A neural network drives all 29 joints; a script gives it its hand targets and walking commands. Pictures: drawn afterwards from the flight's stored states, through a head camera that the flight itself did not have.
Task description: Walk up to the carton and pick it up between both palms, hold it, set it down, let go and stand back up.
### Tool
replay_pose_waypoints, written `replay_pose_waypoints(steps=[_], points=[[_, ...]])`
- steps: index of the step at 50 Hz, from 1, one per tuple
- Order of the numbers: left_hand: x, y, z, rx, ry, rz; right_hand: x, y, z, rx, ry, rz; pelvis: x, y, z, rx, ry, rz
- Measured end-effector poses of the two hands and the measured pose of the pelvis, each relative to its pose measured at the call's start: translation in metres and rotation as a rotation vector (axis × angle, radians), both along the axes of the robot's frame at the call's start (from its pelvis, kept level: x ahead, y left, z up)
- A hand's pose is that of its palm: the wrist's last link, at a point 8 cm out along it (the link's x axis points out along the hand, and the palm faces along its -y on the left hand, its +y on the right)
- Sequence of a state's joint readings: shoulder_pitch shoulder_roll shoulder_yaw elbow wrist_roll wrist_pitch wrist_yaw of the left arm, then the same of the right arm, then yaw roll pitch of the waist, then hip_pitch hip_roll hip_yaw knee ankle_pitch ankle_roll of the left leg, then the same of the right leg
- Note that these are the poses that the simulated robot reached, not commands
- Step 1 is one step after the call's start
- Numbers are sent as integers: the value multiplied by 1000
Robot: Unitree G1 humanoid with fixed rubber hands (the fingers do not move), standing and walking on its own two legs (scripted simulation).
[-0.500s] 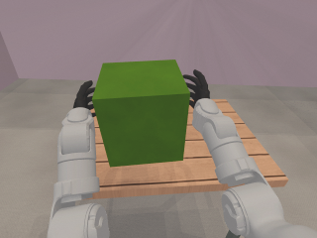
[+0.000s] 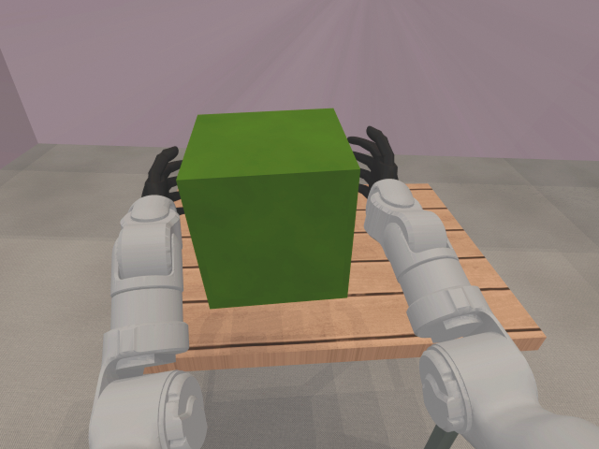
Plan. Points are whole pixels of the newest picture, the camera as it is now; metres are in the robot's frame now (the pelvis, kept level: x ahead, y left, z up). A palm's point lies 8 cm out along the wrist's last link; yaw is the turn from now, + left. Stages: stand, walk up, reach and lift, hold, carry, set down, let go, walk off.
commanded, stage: hold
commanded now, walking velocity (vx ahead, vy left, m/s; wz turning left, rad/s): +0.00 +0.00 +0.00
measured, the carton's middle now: (272, 206) +0.40 +0.01 +0.19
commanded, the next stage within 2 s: set down in 1.84 s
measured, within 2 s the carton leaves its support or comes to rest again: neither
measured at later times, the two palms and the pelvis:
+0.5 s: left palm (158, 210) +0.36 +0.16 +0.22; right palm (378, 192) +0.37 -0.12 +0.23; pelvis +0.01 +0.00 +0.00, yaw +0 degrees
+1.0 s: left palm (156, 202) +0.36 +0.16 +0.23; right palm (379, 183) +0.37 -0.12 +0.25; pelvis +0.00 +0.00 +0.00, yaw +0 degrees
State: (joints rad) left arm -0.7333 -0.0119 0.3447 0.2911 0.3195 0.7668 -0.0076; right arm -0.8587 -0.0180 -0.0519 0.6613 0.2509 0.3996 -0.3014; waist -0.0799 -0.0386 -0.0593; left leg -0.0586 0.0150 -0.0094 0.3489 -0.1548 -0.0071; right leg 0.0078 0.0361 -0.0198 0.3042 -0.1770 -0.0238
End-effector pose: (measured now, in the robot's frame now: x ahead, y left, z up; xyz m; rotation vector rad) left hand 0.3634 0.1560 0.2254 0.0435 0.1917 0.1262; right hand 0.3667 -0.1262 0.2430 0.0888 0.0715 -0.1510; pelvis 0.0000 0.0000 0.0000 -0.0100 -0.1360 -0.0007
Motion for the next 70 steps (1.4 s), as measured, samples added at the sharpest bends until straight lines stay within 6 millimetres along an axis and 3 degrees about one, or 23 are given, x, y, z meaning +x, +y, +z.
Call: replay_pose_waypoints(steps=[19,35,48,58,70], points=[[0,2,-5,4,-22,3,1,2,-6,2,-20,4,9,3,-1,-5,-19,1],[-6,2,-2,8,-14,2,-6,2,-5,16,-13,-3,6,5,-1,-3,-30,-1],[0,3,5,-1,-13,4,-1,3,5,0,-14,-4,2,3,0,-2,-12,-2],[1,1,-5,-4,1,-2,-1,2,-3,-4,1,-8,4,3,0,-4,-14,1],[1,-1,-2,1,-14,0,0,-1,-2,8,-14,-4,6,4,-1,-5,-14,-4]])
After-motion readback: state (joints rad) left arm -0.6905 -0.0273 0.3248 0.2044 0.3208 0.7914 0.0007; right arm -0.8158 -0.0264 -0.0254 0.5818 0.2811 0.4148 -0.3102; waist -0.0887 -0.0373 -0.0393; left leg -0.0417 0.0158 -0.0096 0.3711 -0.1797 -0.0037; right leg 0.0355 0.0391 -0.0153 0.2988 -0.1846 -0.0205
